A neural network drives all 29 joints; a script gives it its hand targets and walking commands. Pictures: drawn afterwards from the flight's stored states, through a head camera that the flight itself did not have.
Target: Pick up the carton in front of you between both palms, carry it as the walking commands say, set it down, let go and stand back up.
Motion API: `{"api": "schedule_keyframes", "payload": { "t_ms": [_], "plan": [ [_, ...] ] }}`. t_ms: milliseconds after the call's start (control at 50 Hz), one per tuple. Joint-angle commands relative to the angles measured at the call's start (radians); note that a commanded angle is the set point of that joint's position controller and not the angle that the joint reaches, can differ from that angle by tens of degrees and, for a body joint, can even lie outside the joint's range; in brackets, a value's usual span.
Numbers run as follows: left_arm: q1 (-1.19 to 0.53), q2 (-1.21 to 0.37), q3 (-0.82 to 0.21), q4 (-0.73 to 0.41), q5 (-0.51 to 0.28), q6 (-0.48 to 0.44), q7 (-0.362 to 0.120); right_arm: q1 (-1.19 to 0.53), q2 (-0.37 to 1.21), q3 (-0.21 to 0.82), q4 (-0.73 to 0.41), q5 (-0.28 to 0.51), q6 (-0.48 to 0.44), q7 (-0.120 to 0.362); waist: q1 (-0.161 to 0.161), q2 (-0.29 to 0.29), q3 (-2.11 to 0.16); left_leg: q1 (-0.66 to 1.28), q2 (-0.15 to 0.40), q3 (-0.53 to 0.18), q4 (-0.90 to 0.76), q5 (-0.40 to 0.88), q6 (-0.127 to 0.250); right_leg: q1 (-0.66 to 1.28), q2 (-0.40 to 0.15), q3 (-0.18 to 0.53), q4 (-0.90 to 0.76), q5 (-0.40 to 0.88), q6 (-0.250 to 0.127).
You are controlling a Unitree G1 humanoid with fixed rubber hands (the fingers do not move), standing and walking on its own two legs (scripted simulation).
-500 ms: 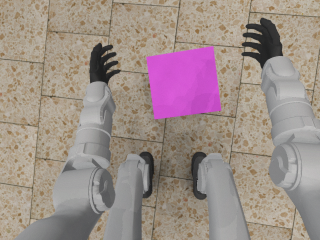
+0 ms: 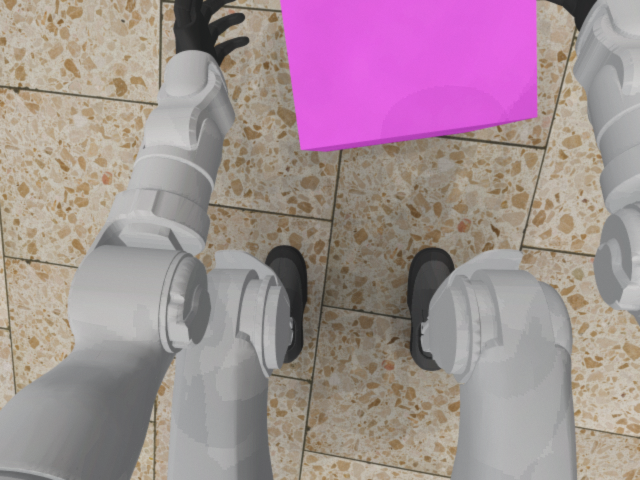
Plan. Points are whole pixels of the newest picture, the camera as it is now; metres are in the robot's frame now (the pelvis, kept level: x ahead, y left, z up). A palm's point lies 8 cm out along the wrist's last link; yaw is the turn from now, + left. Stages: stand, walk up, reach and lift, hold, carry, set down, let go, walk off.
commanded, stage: reach and lift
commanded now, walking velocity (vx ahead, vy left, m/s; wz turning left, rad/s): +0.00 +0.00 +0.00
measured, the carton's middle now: (393, 51) +0.53 -0.06 -0.27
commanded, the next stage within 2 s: none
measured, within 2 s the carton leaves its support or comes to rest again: leaves its support in 0.86 s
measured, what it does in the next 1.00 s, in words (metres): stands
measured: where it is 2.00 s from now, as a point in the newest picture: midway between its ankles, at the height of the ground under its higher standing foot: (353, 326)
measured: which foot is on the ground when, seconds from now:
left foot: down 0.00-1.00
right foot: down 0.00-1.00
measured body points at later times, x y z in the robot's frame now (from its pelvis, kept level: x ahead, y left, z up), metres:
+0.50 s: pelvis +0.01 +0.00 -0.01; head +0.37 -0.05 +0.24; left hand +0.54 +0.13 -0.19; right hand +0.56 -0.22 -0.20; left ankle +0.13 +0.13 -0.36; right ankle +0.12 -0.12 -0.36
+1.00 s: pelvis +0.01 +0.00 -0.02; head +0.35 -0.07 +0.26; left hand +0.56 +0.10 -0.16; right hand +0.56 -0.20 -0.18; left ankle +0.13 +0.13 -0.36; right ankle +0.12 -0.12 -0.36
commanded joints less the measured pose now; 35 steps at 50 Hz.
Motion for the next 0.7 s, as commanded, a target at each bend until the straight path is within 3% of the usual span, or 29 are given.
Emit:
{"api": "schedule_keyframes", "payload": {
  "t_ms": [0,60,160,220,400,500,600,680],
  "plan": [
    [-0.222,0.08,-0.016,-0.068,-0.04,-0.047,-0.005,-0.295,-0.136,0.017,-0.074,0.014,-0.041,-0.014,-0.032,-0.103,-1.152,0.571,-0.017,0.054,-0.077,0.182,-0.008,0.608,-0.015,-0.001,-0.169,0.184,0.017],
    [-0.208,0.073,-0.046,0.0,-0.084,-0.057,-0.013,-0.315,-0.144,0.052,-0.092,0.029,-0.055,-0.028,-0.041,-0.133,-1.19,0.536,-0.024,0.061,-0.042,0.223,-0.011,0.683,-0.018,0.005,-0.139,0.258,0.019],
    [-0.197,0.076,-0.054,-0.016,-0.116,-0.076,-0.002,-0.353,-0.132,0.097,-0.169,0.056,-0.056,-0.034,-0.021,-0.175,-1.267,0.519,-0.034,0.076,-0.017,0.274,-0.004,0.776,-0.011,0.005,-0.106,0.334,0.023],
    [-0.162,0.06,-0.063,-0.023,-0.118,-0.079,0.004,-0.302,-0.114,0.098,-0.157,0.054,-0.048,-0.036,-0.03,-0.181,-1.282,0.488,-0.042,0.084,-0.018,0.276,-0.006,0.826,-0.005,0.004,-0.102,0.377,0.024],
    [-0.163,0.05,-0.014,-0.009,-0.044,-0.085,-0.005,-0.24,-0.051,0.053,-0.062,0.005,-0.049,-0.026,-0.017,-0.114,-1.063,0.444,-0.043,0.064,-0.046,0.232,-0.01,0.591,0.002,0.011,-0.132,0.274,0.016],
    [-0.221,-0.026,-0.05,-0.02,-0.046,-0.084,-0.005,-0.3,0.012,0.1,-0.07,0.026,-0.055,-0.023,-0.023,-0.11,-1.066,0.486,-0.056,0.055,-0.059,0.222,-0.01,0.565,0.002,0.008,-0.147,0.228,0.017],
    [-0.245,-0.115,-0.016,0.004,0.007,-0.084,0.002,-0.341,0.141,0.137,-0.039,0.029,-0.051,-0.01,0.004,-0.121,-1.053,0.53,-0.076,0.061,-0.067,0.204,-0.005,0.557,0.018,0.003,-0.155,0.185,0.018],
    [-0.465,-0.637,-0.065,-0.032,0.086,-0.05,-0.126,-0.518,0.711,0.224,-0.083,-0.008,-0.018,0.111,0.005,-0.13,-1.03,0.482,-0.113,0.075,-0.039,0.218,0.011,0.53,0.058,-0.005,-0.137,0.2,0.008]
  ]
}}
